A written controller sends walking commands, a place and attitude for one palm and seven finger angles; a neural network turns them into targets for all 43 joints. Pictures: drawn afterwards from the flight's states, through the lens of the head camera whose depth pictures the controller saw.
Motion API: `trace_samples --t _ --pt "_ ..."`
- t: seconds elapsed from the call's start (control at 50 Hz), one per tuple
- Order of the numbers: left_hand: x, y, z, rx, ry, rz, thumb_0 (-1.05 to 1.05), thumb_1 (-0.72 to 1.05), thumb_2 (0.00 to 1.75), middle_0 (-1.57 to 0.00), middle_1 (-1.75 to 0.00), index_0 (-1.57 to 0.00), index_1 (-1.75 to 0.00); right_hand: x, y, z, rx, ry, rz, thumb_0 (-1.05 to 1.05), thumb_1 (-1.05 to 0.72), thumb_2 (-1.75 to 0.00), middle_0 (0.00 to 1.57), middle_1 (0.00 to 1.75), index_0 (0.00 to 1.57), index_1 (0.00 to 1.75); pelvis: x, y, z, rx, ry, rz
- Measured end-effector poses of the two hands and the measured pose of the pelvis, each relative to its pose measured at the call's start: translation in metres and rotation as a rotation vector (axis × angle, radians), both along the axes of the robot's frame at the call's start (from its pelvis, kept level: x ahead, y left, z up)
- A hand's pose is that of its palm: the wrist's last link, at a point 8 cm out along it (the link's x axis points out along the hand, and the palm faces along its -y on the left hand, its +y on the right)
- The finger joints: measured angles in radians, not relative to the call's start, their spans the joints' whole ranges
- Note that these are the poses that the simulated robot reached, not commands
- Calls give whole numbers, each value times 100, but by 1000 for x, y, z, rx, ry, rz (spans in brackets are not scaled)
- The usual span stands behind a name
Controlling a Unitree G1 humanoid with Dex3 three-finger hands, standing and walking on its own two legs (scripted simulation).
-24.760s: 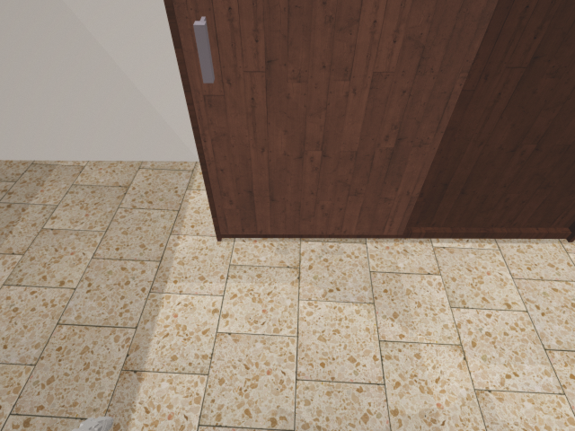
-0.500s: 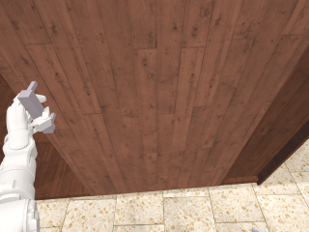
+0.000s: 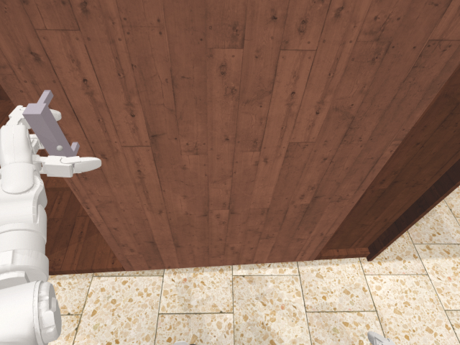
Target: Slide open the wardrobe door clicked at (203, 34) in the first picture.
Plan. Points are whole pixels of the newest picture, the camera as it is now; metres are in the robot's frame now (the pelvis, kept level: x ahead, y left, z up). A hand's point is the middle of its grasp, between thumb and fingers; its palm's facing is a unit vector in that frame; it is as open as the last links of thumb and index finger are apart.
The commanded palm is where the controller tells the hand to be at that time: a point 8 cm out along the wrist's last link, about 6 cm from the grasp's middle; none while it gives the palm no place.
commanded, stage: loosen the grip on the handle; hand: left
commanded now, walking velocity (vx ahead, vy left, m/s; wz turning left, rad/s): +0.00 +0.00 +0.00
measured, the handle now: (58, 132) +0.46 +0.34 +0.10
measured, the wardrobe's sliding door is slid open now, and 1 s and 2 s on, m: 0.51 0.51 0.51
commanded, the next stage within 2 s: slip the hand off the handle in 0.20 s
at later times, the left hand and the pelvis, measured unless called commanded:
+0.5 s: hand (27, 157) +0.38 +0.35 +0.11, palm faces +0.49 -0.83 -0.27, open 14.7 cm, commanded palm +0.34 +0.38 +0.12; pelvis +0.02 +0.01 +0.00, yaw +1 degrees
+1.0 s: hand out of the picture +0.37 +0.39 +0.12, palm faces +0.46 -0.84 -0.29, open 14.7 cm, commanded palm +0.32 +0.42 +0.12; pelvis +0.01 +0.01 +0.00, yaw +1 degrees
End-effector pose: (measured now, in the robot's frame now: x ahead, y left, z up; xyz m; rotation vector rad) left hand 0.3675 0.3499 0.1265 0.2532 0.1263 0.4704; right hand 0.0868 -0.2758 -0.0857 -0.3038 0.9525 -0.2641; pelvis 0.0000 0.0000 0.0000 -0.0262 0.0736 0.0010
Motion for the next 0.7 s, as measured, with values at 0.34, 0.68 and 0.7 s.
trace_samples --t 0.34,0.68,0.7 --pt "-15 13 -1 -9 -4 27 -1 -54 21 -27 -117 -27 -117 31 40 -6 53 -44 42 1 -90 -90 21 30 20 30 15 14 2 -1 -16 1" --pt "-37 56 5 -1 15 63 -1 -55 20 -26 -115 -25 -115 47 28 1 4 -64 74 1 -90 -90 21 30 20 30 13 10 0 -9 -9 27" --pt "-38 57 5 0 16 64 -1 -55 20 -26 -115 -25 -115 44 27 0 2 -58 72 1 -90 -90 21 30 20 30 12 9 0 -9 -7 27"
